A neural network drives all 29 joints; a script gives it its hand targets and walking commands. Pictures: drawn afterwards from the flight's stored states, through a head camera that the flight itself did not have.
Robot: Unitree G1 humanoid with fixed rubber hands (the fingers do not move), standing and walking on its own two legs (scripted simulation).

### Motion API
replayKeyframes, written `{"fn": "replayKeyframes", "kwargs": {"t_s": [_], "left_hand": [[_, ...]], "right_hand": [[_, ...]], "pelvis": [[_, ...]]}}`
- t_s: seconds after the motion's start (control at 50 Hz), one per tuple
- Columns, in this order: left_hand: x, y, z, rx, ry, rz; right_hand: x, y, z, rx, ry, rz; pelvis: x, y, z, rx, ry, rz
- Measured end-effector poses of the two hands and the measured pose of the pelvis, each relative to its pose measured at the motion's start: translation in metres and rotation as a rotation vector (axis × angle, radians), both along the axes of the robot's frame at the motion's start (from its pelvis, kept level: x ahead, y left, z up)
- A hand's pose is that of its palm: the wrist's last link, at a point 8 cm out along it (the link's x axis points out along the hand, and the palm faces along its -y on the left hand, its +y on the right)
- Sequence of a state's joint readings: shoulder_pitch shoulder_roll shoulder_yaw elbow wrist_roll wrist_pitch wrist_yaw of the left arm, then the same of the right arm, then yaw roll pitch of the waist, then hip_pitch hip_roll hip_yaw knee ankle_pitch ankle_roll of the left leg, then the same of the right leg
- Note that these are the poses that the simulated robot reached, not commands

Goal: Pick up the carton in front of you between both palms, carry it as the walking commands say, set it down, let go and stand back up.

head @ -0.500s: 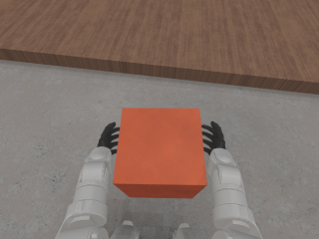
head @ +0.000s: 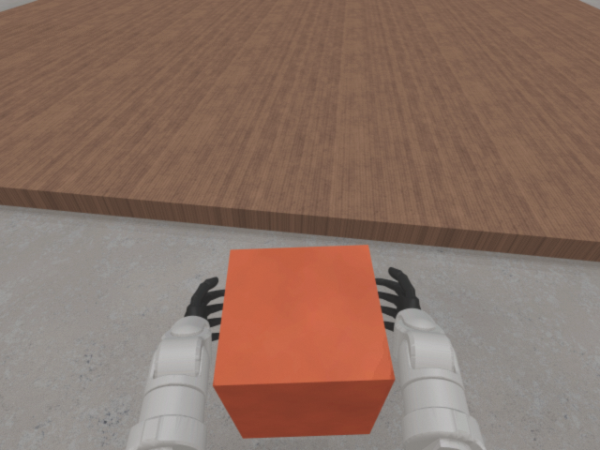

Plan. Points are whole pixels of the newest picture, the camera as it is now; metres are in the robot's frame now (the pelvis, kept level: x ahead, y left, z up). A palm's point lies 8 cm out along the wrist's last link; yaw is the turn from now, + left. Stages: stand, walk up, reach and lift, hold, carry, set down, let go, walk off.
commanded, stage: reach and lift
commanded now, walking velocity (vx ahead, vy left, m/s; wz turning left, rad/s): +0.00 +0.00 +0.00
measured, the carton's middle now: (302, 345) +0.31 +0.00 -0.05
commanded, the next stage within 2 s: hold in 0.90 s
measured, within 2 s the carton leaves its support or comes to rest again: neither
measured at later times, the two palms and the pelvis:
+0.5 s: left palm (195, 318) +0.30 +0.15 +0.03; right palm (405, 311) +0.31 -0.15 +0.05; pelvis +0.01 +0.00 +0.01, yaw +0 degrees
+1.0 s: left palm (196, 315) +0.30 +0.15 +0.05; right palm (411, 306) +0.31 -0.15 +0.06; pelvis +0.01 +0.00 +0.01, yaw +0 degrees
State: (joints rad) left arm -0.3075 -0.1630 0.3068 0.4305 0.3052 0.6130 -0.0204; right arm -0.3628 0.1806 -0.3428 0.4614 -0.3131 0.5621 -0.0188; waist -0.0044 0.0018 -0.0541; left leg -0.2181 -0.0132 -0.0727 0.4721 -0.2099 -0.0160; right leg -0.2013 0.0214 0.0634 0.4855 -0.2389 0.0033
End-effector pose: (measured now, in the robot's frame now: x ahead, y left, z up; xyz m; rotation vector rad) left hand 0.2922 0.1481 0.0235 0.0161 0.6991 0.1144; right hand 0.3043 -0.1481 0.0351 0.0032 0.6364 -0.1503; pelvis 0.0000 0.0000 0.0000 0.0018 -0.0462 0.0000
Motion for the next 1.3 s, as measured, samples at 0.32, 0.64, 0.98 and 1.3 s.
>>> {"fn": "replayKeyframes", "kwargs": {"t_s": [0.32, 0.64, 0.98, 1.3], "left_hand": [[0.006, 0.003, 0.006, 0.0, -0.012, -0.006], [0.008, 0.002, 0.012, 0.02, -0.001, -0.017], [0.005, -0.001, 0.023, 0.018, -0.011, -0.007], [-0.006, -0.004, 0.029, 0.028, 0.004, -0.025]], "right_hand": [[0.004, 0.002, 0.008, -0.017, -0.012, 0.003], [0.006, 0.001, 0.012, -0.029, 0.0, 0.016], [0.004, -0.002, 0.022, -0.023, -0.01, 0.016], [-0.01, -0.004, 0.028, -0.029, 0.006, 0.01]], "pelvis": [[0.0, 0.003, 0.003, -0.002, -0.016, -0.002], [0.011, 0.003, 0.007, 0.0, -0.033, -0.003], [0.01, -0.001, 0.008, 0.001, -0.056, -0.004], [0.005, 0.001, 0.008, 0.001, -0.089, -0.003]]}}
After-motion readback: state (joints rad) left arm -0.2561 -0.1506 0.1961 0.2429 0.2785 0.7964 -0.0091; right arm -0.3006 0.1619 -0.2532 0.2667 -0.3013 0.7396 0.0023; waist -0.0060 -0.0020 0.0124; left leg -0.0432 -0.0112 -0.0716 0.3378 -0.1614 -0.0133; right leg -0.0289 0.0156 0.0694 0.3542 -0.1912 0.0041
